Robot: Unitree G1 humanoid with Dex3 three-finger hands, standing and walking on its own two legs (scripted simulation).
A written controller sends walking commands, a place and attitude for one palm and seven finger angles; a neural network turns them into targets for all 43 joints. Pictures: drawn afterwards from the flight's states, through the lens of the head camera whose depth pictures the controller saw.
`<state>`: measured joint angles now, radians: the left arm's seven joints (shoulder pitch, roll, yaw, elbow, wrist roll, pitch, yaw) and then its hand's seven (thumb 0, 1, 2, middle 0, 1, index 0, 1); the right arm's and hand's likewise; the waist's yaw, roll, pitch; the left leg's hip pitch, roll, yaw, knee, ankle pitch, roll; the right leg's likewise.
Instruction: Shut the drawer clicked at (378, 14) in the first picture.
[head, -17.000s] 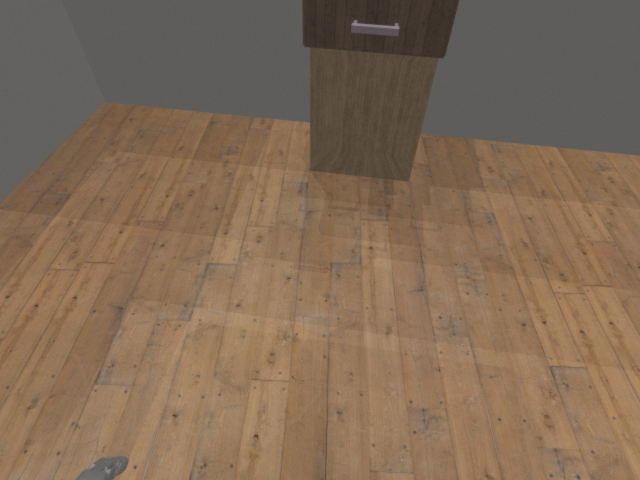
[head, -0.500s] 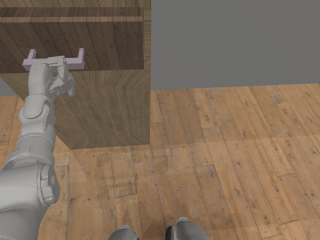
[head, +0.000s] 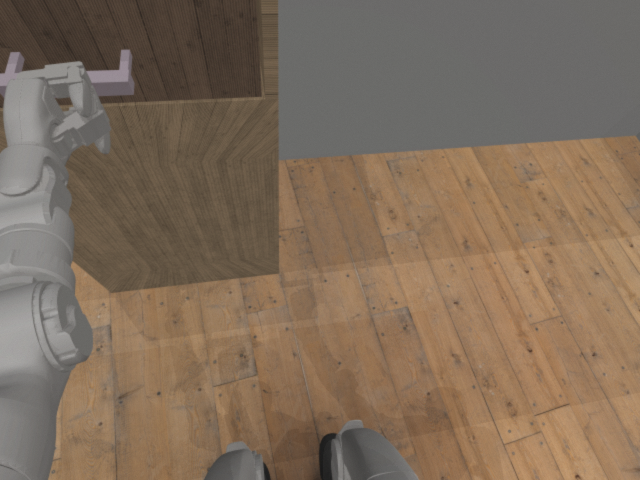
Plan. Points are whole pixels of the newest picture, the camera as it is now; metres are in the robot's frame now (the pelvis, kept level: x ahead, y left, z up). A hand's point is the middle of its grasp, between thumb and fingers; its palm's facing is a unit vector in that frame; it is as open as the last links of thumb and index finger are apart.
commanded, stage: push the drawer shut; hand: left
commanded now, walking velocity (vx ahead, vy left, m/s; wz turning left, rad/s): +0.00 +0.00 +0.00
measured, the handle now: (70, 72) +0.60 +0.24 +0.09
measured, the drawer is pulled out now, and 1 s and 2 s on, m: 0.00 0.00 0.00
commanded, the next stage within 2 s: pull the fist back off the drawer in 0.32 s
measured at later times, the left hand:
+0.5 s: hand (84, 113) +0.54 +0.22 +0.09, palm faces +0.05 -1.00 -0.04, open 3.1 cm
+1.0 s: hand (97, 119) +0.53 +0.20 +0.09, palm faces +0.05 -1.00 -0.01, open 3.0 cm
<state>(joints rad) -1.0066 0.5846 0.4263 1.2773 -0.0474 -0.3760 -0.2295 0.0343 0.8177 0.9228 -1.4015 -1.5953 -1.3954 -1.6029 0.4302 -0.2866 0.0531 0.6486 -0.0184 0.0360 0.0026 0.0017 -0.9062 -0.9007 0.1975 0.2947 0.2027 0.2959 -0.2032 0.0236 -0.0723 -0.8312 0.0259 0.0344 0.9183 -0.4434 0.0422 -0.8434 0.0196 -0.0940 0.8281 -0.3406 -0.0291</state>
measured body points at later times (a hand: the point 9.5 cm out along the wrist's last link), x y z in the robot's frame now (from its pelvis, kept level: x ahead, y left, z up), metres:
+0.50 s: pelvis -0.02 +0.01 -0.01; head +0.13 +0.04 +0.41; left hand +0.53 +0.27 +0.10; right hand -0.06 -0.26 -0.10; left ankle -0.01 +0.09 -0.69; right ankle +0.02 -0.11 -0.69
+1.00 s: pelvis -0.01 +0.01 +0.00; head +0.13 +0.03 +0.42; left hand +0.52 +0.26 +0.09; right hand -0.04 -0.25 -0.10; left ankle -0.01 +0.09 -0.69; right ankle +0.02 -0.11 -0.69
